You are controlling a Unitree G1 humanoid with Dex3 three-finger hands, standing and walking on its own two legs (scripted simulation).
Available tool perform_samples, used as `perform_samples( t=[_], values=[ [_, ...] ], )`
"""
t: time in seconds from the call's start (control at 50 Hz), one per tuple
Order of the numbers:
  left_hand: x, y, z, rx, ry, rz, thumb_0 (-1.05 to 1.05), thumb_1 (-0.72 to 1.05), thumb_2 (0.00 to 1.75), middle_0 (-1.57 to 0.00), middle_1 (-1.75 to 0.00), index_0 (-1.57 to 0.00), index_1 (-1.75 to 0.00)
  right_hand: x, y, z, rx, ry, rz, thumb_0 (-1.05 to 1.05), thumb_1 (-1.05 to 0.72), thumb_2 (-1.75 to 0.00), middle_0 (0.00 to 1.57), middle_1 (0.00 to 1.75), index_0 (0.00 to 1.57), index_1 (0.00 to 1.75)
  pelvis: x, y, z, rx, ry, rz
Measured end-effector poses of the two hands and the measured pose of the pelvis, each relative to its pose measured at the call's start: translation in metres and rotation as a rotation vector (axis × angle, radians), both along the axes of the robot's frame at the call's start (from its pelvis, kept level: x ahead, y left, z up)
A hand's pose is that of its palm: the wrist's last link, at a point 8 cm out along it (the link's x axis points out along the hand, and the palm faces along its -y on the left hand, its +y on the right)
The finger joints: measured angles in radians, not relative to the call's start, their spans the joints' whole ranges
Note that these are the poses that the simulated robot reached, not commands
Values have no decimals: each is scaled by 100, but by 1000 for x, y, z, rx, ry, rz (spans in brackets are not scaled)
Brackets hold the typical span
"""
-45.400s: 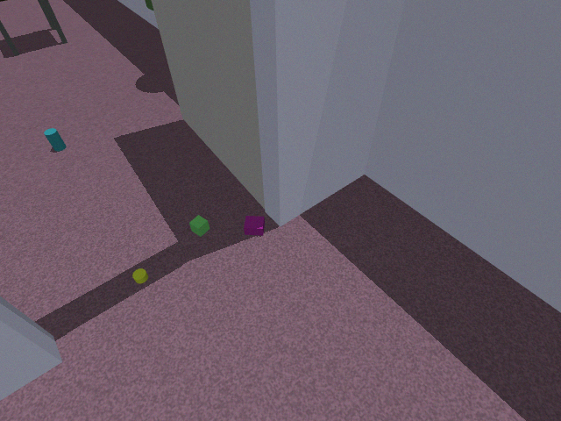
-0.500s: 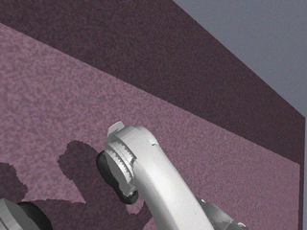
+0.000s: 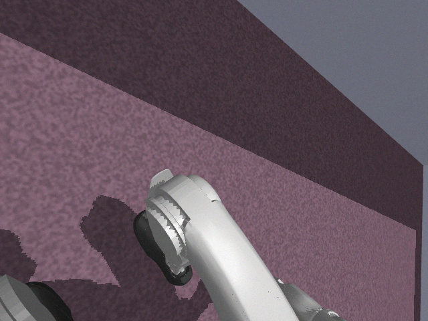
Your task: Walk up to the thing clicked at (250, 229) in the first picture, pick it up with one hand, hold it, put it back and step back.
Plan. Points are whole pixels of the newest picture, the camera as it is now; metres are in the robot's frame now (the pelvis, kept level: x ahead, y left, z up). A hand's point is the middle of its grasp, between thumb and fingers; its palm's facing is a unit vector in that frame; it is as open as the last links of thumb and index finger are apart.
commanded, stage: close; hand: left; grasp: from above
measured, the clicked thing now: out of the picture +0.51 +0.31 -0.30
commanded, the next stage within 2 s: settle in 0.34 s
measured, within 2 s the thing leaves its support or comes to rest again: leaves its support in 0.78 s
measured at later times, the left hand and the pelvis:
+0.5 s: hand out of the picture +0.50 +0.30 -0.27, palm faces -0.45 -0.14 -0.88, open 10.1 cm; pelvis +0.00 +0.00 +0.00, yaw +0 degrees
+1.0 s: hand out of the picture +0.52 +0.33 -0.23, palm faces -0.40 -0.13 -0.91, open 10.1 cm; pelvis +0.00 +0.00 +0.00, yaw +1 degrees
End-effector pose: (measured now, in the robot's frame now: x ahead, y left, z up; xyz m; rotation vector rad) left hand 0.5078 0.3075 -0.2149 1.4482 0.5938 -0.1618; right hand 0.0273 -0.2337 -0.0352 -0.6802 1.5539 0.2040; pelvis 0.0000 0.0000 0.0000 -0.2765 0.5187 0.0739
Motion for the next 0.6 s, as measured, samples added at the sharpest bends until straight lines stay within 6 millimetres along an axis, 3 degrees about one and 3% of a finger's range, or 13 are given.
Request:
perform_samples(
  t=[0.6],
  values=[
    [1,0,0,2,-1,13,1,5,45,-59,-65,-62,-61,2,-2,2,-15,-2,5,0,-91,-90,20,30,20,30,0,0,1,-1,1,0]
  ],
)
